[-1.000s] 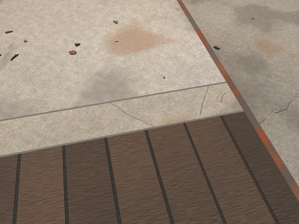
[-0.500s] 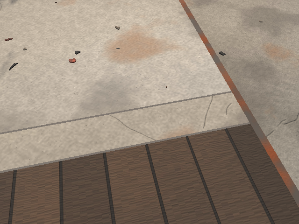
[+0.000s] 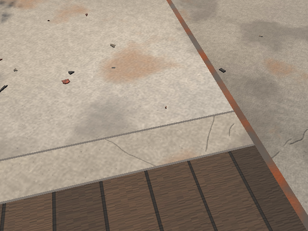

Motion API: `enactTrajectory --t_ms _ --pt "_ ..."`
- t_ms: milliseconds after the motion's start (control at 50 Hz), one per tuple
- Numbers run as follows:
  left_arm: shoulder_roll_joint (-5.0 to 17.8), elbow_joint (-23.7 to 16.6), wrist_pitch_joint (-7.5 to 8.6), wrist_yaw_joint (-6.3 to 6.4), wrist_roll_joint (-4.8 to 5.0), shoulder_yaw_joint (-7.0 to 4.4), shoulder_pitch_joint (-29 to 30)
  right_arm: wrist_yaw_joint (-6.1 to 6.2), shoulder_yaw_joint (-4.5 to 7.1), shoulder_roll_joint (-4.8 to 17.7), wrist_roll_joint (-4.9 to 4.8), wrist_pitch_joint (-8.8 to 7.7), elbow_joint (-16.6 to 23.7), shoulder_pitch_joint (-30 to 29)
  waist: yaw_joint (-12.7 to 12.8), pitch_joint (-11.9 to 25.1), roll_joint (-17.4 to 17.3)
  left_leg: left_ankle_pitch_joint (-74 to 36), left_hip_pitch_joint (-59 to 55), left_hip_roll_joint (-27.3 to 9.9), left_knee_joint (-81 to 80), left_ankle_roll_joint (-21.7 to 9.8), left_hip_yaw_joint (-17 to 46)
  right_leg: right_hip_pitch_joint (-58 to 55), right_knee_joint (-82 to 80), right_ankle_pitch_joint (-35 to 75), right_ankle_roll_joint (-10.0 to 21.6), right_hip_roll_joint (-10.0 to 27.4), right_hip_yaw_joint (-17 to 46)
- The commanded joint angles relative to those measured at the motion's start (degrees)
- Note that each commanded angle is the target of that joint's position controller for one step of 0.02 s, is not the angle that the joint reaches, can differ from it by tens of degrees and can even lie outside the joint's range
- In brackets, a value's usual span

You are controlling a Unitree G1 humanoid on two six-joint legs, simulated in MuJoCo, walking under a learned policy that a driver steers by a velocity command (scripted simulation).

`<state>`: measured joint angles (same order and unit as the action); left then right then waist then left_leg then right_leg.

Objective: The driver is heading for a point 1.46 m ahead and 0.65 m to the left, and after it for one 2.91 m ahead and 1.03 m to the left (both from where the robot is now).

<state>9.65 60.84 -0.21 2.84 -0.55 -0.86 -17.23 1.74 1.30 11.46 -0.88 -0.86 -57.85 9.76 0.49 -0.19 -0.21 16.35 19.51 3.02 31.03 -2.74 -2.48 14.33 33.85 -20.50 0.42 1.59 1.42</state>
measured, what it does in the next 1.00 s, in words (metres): walks ahead: left foot, then right foot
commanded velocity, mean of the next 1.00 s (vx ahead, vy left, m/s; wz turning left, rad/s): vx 0.42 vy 0.00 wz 0.12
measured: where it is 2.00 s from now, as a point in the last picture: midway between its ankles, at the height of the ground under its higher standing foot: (120, 157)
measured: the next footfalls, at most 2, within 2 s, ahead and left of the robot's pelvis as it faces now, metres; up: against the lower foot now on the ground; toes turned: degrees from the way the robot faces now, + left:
left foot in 0.28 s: +0.14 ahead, +0.14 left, +0.00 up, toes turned +3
right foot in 0.78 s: +0.51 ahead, -0.09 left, +0.00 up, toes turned +2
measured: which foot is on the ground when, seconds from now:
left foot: down 0.00-0.00, up 0.02-0.26, down 0.28-0.78, up 0.80-1.00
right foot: down 0.00-0.30, up 0.32-0.76, down 0.78-1.00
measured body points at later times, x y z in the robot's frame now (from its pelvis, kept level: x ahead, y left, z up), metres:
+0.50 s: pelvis +0.16 +0.05 +0.01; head +0.17 +0.06 +0.46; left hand +0.25 +0.31 -0.12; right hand +0.15 -0.19 -0.13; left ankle +0.10 +0.14 -0.73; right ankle +0.20 -0.11 -0.65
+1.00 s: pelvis +0.43 +0.00 +0.01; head +0.45 +0.00 +0.46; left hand +0.45 +0.27 -0.12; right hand +0.55 -0.26 -0.12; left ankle +0.43 +0.16 -0.64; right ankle +0.47 -0.09 -0.73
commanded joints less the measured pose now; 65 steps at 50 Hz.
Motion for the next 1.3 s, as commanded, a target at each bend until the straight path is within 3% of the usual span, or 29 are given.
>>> enactTrajectory --t_ms 20,60,100,180,260,280,300,320,340,360,420,480,560,680,720,740,760,780,800,820,840,860,880,920,960,1080,1220,1260,1300 --pt "12.1 0.4 2.18 0.29 0.73 -3.26 -8.1 0.23 1.28 4.4 -0.61 -2.07 4.5 -5.5 2.9 -7.7 14.9 8.3 7.2 1.2 9.8 0.8 -2.0 3.6 -26.6 -25.9 10.1 12.1 19.2" --pt "10.6 -0.2 4.52 0.10 0.67 -3.49 -7.7 -0.64 2.25 6.3 -0.37 -3.32 4.1 -4.7 2.5 -7.2 11.1 7.6 18.8 -3.4 21.8 -1.1 3.3 -5.7 -27.4 -16.6 13.0 17.4 25.2" --pt "8.3 -0.2 5.62 -0.56 1.71 -3.11 -7.8 -1.50 2.05 4.9 -0.86 -4.49 3.8 -4.2 1.7 -6.0 7.1 5.7 23.2 -5.9 19.3 -1.9 4.2 -12.6 -25.4 -8.1 11.5 15.8 21.0" --pt "10.5 -0.8 4.95 -1.15 1.49 -3.70 -8.7 -2.40 1.31 2.9 -0.92 -5.45 4.6 -8.0 2.6 -3.6 8.5 2.4 9.5 -3.6 5.9 -0.5 -1.6 -8.0 -24.2 -0.3 9.4 10.8 10.9" --pt "11.8 -1.5 4.71 -1.52 2.39 -4.08 -7.7 -2.15 2.33 5.6 -1.34 -4.33 0.9 1.8 -2.6 -2.3 6.8 -2.6 -10.4 -0.9 -3.1 -0.8 -3.7 3.0 -17.4 -1.3 8.2 9.1 8.7" --pt "11.0 -2.3 5.02 -1.55 2.07 -3.75 -5.5 -1.69 3.30 7.8 -1.62 -4.21 -0.8 8.5 -6.1 0.2 5.3 -2.5 -19.2 -3.0 -4.2 -2.1 -0.4 7.4 -10.3 4.8 6.6 7.4 6.2" --pt "7.0 -4.2 5.64 -1.76 1.64 -2.76 -2.9 -1.10 4.88 13.4 -0.99 -4.33 -2.3 17.1 -9.4 3.8 -6.6 4.2 -30.4 -14.8 -10.7 -6.5 16.3 18.3 10.5 6.4 2.6 1.5 -1.7" --pt "2.9 -6.6 7.11 -1.60 1.62 -1.72 -2.3 -1.81 5.52 17.8 -0.33 -4.85 -3.3 23.2 -10.0 7.5 -18.7 10.1 -36.5 -26.2 -19.8 -14.4 40.6 31.1 27.6 -9.3 1.4 -3.8 -1.8" --pt "7.1 -6.9 7.91 -1.99 2.70 -2.68 -1.1 -2.06 3.79 12.9 0.40 -5.76 -2.6 18.3 -7.1 3.5 -11.4 13.3 -32.3 -27.0 -19.9 -14.9 41.2 36.1 37.8 -7.9 3.0 0.6 3.7" --pt "8.6 -7.3 8.23 -2.60 3.26 -2.92 0.2 -2.46 2.59 8.9 0.36 -6.21 -0.8 12.8 -5.0 -0.3 -7.9 11.1 -27.7 -24.2 -20.2 -12.5 33.7 37.4 39.2 -1.6 4.6 3.2 3.9" --pt "8.2 -7.0 7.55 -2.43 1.88 -3.73 0.8 -3.41 1.09 5.8 0.74 -5.81 0.9 7.2 -1.3 -3.2 -4.0 -7.2 -18.1 -17.1 -22.4 -8.4 17.5 31.0 32.7 9.3 4.4 6.9 1.8" --pt "6.3 -8.2 6.38 -2.65 1.61 -3.55 3.3 -2.53 1.03 6.8 0.97 -5.20 -0.6 11.6 -0.9 -3.6 -3.8 -19.9 -16.5 -15.3 -23.1 -8.7 11.4 30.6 27.2 13.1 2.4 6.5 -0.6" --pt "4.5 -12.7 6.38 -3.24 1.42 -2.39 14.8 -1.26 1.21 8.6 0.92 -4.80 -0.3 13.0 -2.7 -5.7 -3.3 -21.1 -13.4 -13.8 -24.8 -8.2 7.3 27.5 9.2 22.5 1.0 4.5 -2.2" --pt "6.4 -16.6 6.76 -5.01 2.00 -2.01 23.8 -0.79 1.99 9.2 -0.43 -4.42 -2.0 17.9 -3.5 -7.8 -3.2 -21.3 -20.5 -17.2 -22.5 -7.7 8.3 23.9 -2.7 23.1 2.7 2.3 -1.3" --pt "8.6 -16.6 7.27 -5.23 1.93 -2.80 21.2 -0.68 2.59 10.5 -0.32 -3.91 -1.4 16.7 -1.0 -5.3 -4.3 -30.6 -23.0 -17.8 -17.6 -6.7 9.0 17.7 -4.6 19.2 3.8 0.5 -1.8" --pt "10.4 -15.7 7.45 -5.05 1.93 -3.68 16.8 -0.75 2.83 11.2 -0.03 -3.62 -0.9 15.8 1.5 -1.9 -5.6 -40.0 -22.9 -17.0 -12.0 -6.0 8.6 10.4 -4.6 17.3 4.6 -1.4 -3.1" --pt "13.0 -12.9 7.47 -4.61 2.14 -5.13 6.9 -0.95 2.49 10.3 0.48 -3.33 -0.3 14.7 6.4 4.1 -5.6 -44.2 -19.2 -13.9 -0.9 -4.5 6.9 -3.0 -4.7 17.1 6.1 -2.3 -3.7" --pt "17.6 -10.9 7.40 -3.87 1.20 -6.36 -4.5 -1.23 1.56 8.2 1.29 -3.37 1.6 14.0 10.2 13.5 -1.5 -30.2 -6.2 -10.0 17.1 -2.4 4.9 -22.6 -2.5 15.9 9.6 7.9 6.8" --pt "21.1 -9.4 7.11 -4.24 0.08 -6.92 -8.7 -1.73 -0.89 -1.7 0.17 -4.30 1.6 23.6 5.3 25.1 15.6 10.8 14.6 -0.2 38.4 0.9 4.5 -42.3 -9.5 4.0 18.2 23.4 34.4" --pt "15.0 -10.0 7.16 -4.24 0.16 -5.39 -7.7 -1.74 0.58 4.6 -1.71 -5.34 0.8 20.7 7.0 24.0 12.5 15.3 19.2 -1.9 46.4 0.1 12.1 -38.5 -16.1 -1.3 16.7 22.7 40.7" --pt "12.1 -10.7 7.33 -4.03 0.63 -4.43 -1.7 -1.48 1.77 8.3 -2.69 -5.63 3.1 14.6 5.9 13.6 10.0 10.9 23.2 -4.8 48.2 -0.5 10.4 -29.7 -17.2 0.5 13.4 21.2 30.7" --pt "10.4 -11.6 7.48 -4.03 0.71 -3.74 3.6 -0.91 1.98 8.5 -2.30 -5.53 4.0 11.4 3.9 8.6 4.8 5.3 21.1 -7.9 46.5 -0.6 9.1 -20.0 -18.9 5.7 11.9 19.5 23.0" --pt "8.9 -11.5 7.70 -4.25 0.40 -3.40 6.6 -0.52 2.52 7.9 -1.33 -5.04 4.3 10.0 2.1 5.1 3.0 2.1 18.2 -9.6 43.6 -0.7 8.7 -12.2 -21.0 9.9 10.7 17.3 16.9" --pt "7.2 -10.4 7.93 -4.39 -0.26 -3.17 8.3 -0.65 2.88 4.9 -1.29 -3.22 4.0 13.0 -1.2 2.8 5.4 -0.3 12.5 -11.7 40.1 -1.2 9.1 -4.8 -24.4 11.9 9.7 14.4 8.7" --pt "8.3 -9.4 8.22 -4.02 -0.06 -3.57 7.9 -0.56 3.16 3.8 -1.43 -1.76 5.2 11.9 -2.1 0.0 4.8 -1.4 13.6 -12.3 38.1 -1.1 8.6 -1.8 -26.9 14.3 10.3 14.2 3.8" --pt "11.7 -8.2 7.58 -2.01 -0.49 -4.59 4.7 -1.66 3.85 4.9 -0.48 -1.42 9.5 2.4 -1.0 -3.1 2.7 -15.8 22.2 -11.8 24.2 0.5 8.9 -6.3 -28.4 18.4 9.9 14.1 -5.3" --pt "14.5 -7.3 5.66 -1.42 0.92 -5.54 -1.1 -4.43 2.74 4.2 -0.43 -1.76 15.5 -10.9 3.6 -6.5 1.9 -14.6 23.5 -10.4 9.5 -0.8 1.3 -16.6 -25.1 20.8 8.4 16.2 -12.0" --pt "15.5 -7.5 4.92 -1.52 1.49 -5.96 -0.8 -5.02 3.00 5.1 -0.56 -1.63 17.0 -11.3 2.7 -6.0 3.0 -8.9 21.0 -8.7 7.7 -2.3 -1.1 -19.2 -21.3 28.6 7.4 16.9 -13.4" --pt "17.2 -8.3 4.22 -1.41 1.90 -6.41 1.2 -5.13 4.28 7.5 -0.66 -1.41 17.0 -6.3 -1.1 -1.4 5.2 -3.7 11.2 -4.2 7.2 -4.6 -4.9 -19.5 -11.2 49.6 6.0 16.5 -15.3"
Velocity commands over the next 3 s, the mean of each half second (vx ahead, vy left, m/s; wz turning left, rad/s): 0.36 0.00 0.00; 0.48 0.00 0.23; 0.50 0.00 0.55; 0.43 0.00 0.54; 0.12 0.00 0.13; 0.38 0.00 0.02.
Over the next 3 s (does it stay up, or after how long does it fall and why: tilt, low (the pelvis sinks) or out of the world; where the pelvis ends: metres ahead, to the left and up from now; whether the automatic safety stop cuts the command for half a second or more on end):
stays up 1.09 0.46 -0.02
